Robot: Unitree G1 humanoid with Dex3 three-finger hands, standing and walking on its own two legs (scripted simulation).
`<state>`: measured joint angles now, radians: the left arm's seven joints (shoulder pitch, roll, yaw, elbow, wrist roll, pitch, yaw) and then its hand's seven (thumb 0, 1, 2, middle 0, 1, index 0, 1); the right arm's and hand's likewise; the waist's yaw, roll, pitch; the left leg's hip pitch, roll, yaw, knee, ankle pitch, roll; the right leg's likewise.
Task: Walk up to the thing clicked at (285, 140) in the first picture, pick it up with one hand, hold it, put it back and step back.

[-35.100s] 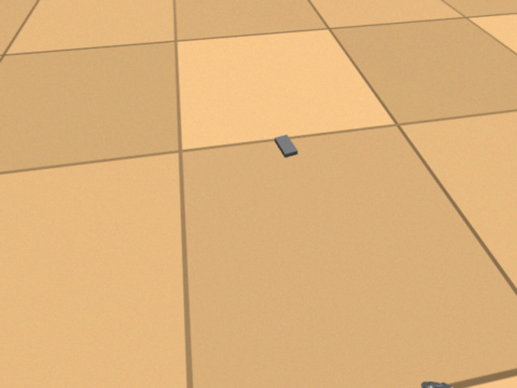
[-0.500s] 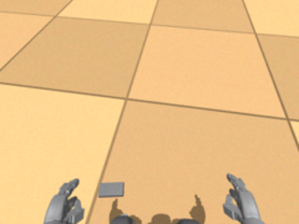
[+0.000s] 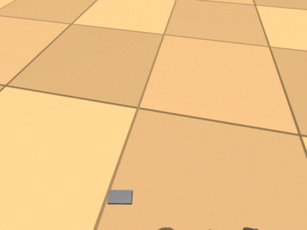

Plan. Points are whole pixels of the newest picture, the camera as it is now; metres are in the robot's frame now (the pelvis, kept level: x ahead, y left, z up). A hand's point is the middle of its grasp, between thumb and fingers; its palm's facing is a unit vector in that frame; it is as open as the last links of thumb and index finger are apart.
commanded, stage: stand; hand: left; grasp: from above
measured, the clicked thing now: (120, 197) +0.40 +0.21 -0.75
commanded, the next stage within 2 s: step back in 1.98 s
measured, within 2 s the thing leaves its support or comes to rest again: neither
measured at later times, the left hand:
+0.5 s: hand out of the picture +0.05 +0.23 -0.15, palm faces +0.04 -0.94 -0.33, open 7.4 cm
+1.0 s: hand out of the picture +0.08 +0.23 -0.15, palm faces +0.03 -0.94 -0.33, open 7.4 cm
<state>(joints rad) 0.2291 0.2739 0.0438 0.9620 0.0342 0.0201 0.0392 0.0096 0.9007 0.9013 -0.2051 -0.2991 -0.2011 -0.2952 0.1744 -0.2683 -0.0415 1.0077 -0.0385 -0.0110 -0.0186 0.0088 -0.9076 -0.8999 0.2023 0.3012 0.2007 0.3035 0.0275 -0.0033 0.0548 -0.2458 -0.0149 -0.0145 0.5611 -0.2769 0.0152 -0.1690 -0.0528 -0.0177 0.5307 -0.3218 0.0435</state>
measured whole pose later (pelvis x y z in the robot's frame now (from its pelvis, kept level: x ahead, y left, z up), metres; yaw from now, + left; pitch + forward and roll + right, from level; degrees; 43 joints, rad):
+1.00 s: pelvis +0.01 -0.02 +0.01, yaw +0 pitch -3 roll +0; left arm 0.11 0.30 0.03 1.14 0.02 0.00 0.02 0.01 0.90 0.90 -0.21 -0.30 -0.20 -0.30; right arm 0.11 -0.31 -0.02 1.14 -0.02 -0.01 -0.02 0.01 -0.91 -0.90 0.20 0.30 0.20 0.30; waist 0.01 0.01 0.06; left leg -0.12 0.00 -0.03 0.35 -0.18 -0.01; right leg -0.04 -0.03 -0.03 0.32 -0.23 0.03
